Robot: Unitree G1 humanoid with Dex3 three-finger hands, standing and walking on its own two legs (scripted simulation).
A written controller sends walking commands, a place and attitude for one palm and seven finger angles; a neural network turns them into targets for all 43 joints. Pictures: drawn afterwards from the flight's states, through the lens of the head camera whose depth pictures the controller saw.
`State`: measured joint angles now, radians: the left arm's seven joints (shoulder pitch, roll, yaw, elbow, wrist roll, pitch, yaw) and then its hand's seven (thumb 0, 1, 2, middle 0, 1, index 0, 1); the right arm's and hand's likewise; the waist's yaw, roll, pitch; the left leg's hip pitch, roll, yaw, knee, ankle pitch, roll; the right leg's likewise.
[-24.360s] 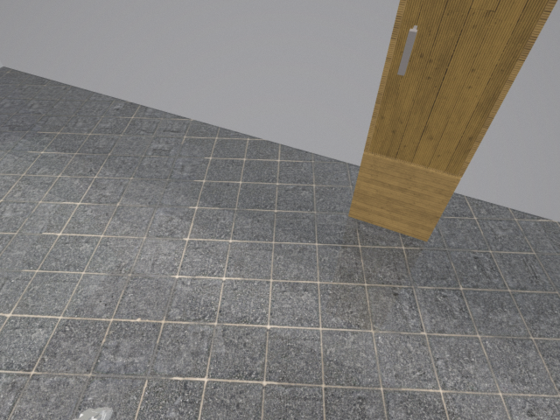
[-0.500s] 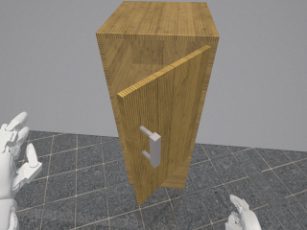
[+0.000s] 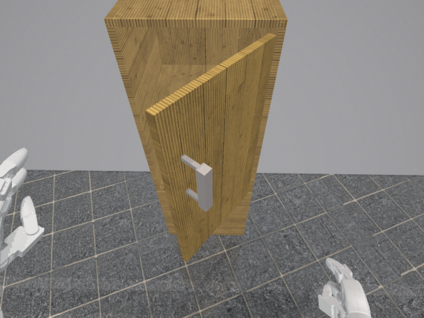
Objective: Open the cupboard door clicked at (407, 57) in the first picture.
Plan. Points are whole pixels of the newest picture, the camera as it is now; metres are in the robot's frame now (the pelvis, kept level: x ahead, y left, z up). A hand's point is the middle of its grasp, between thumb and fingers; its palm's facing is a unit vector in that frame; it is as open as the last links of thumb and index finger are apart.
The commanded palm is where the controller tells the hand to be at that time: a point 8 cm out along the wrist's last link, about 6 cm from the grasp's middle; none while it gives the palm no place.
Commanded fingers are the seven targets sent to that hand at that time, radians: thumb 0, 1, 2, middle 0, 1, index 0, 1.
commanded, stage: step back with the hand held close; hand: left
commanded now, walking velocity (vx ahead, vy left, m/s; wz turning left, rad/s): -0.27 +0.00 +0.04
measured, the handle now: (196, 183) +0.35 +0.06 +0.06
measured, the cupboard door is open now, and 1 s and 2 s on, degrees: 51 51 51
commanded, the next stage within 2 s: stop stepping back and stand still in 0.74 s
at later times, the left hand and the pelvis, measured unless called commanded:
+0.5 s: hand out of the picture +0.09 +0.29 +0.16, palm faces +0.51 -0.75 -0.42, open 7.4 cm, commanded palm +0.03 +0.33 +0.17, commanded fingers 0.00 0.90 0.90 -0.20 -0.30 -0.20 -0.30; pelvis -0.09 +0.02 -0.02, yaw +4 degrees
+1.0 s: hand out of the picture +0.00 +0.24 +0.17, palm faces +0.31 -0.80 -0.51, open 7.4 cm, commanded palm -0.05 +0.29 +0.17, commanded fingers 0.00 0.90 0.90 -0.20 -0.30 -0.20 -0.30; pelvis -0.21 -0.01 -0.01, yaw -3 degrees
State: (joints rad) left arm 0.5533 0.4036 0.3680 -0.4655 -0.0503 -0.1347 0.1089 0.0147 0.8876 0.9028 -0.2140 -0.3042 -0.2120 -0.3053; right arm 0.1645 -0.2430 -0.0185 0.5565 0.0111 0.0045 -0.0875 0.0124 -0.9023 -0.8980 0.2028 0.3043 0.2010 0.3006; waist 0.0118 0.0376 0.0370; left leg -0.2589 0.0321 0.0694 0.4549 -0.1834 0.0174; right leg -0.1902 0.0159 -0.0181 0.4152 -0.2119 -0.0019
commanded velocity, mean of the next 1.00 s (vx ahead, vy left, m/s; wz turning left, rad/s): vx -0.22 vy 0.02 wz -0.01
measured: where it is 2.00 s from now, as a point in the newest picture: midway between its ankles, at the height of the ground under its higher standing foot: outside the picture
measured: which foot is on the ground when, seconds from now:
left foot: down 0.00-0.40, up 0.42-0.50, down 0.52-0.92, up 0.94-1.00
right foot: down 0.00-0.54, up 0.56-0.86, down 0.88-1.00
